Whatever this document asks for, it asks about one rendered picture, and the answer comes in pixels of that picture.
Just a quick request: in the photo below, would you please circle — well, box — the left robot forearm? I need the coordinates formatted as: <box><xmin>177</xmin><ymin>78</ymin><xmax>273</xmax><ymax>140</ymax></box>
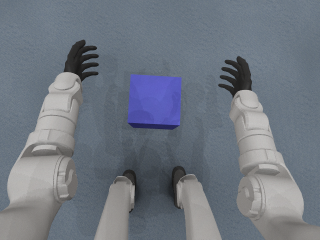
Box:
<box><xmin>7</xmin><ymin>72</ymin><xmax>83</xmax><ymax>200</ymax></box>

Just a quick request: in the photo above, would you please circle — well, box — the robot left foot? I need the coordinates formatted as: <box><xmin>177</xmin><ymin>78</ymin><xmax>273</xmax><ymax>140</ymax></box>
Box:
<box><xmin>122</xmin><ymin>169</ymin><xmax>137</xmax><ymax>213</ymax></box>

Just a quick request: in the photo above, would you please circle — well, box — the right robot thigh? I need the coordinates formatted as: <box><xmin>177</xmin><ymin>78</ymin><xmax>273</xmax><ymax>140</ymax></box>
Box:
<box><xmin>176</xmin><ymin>179</ymin><xmax>222</xmax><ymax>240</ymax></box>

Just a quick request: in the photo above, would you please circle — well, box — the robot left hand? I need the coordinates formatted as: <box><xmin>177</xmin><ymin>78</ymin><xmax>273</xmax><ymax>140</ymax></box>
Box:
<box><xmin>63</xmin><ymin>39</ymin><xmax>99</xmax><ymax>83</ymax></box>

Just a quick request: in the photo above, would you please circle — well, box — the carton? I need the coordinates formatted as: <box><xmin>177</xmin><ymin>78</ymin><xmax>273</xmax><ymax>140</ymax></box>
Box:
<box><xmin>127</xmin><ymin>74</ymin><xmax>182</xmax><ymax>130</ymax></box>

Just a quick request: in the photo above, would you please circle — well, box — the right robot forearm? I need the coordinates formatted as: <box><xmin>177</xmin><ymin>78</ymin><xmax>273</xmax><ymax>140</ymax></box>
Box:
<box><xmin>229</xmin><ymin>90</ymin><xmax>304</xmax><ymax>214</ymax></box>

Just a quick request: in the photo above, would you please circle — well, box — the right robot upper arm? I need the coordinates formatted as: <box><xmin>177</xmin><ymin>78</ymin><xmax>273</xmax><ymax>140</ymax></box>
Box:
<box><xmin>236</xmin><ymin>173</ymin><xmax>320</xmax><ymax>240</ymax></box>

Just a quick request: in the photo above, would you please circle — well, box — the left robot upper arm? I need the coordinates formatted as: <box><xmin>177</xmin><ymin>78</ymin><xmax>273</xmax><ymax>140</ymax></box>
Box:
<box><xmin>0</xmin><ymin>155</ymin><xmax>78</xmax><ymax>240</ymax></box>

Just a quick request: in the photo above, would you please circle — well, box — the robot right hand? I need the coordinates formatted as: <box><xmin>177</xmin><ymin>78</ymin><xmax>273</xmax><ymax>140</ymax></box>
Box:
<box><xmin>218</xmin><ymin>56</ymin><xmax>252</xmax><ymax>98</ymax></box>

